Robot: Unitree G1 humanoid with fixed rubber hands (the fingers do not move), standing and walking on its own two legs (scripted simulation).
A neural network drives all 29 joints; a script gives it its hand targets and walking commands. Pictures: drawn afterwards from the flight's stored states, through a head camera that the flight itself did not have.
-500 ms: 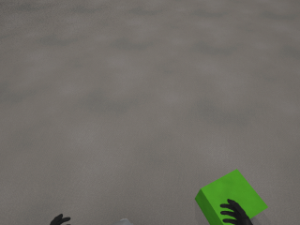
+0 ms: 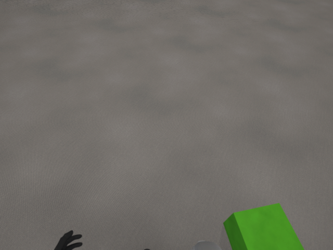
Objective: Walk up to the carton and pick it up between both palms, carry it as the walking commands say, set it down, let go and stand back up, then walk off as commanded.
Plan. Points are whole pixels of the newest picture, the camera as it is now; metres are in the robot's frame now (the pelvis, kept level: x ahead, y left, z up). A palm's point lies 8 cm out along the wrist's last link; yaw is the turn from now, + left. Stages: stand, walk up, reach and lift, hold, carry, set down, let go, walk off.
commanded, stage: walk off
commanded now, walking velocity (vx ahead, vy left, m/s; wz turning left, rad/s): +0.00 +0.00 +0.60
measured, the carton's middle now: (259, 236) +0.25 -0.50 -0.67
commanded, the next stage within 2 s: stand in 0.76 s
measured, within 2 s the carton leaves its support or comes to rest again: neither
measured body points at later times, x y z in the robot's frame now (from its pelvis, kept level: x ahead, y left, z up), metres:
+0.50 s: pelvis -0.04 -0.11 -0.01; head -0.02 -0.14 +0.44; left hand -0.02 +0.19 -0.08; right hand +0.13 -0.33 -0.15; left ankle -0.08 +0.05 -0.66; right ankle -0.02 -0.14 -0.74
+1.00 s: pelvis -0.12 -0.06 -0.01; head -0.11 -0.03 +0.44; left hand -0.17 +0.21 -0.13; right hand +0.09 -0.23 -0.12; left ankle -0.11 +0.02 -0.74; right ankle -0.02 -0.19 -0.70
